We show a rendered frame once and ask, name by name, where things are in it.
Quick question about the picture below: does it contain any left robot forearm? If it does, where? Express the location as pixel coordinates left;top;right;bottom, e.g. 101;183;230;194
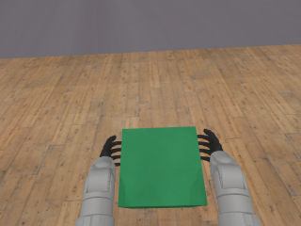
75;156;117;226

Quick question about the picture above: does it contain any robot left hand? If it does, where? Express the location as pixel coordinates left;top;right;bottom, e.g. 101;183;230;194
100;135;121;167

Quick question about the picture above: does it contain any carton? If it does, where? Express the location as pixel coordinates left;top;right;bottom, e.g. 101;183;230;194
118;126;208;209

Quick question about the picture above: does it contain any robot right hand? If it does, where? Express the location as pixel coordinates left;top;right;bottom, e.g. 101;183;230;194
197;129;223;162

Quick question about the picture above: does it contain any right robot forearm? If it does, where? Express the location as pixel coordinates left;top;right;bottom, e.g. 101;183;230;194
210;151;261;226

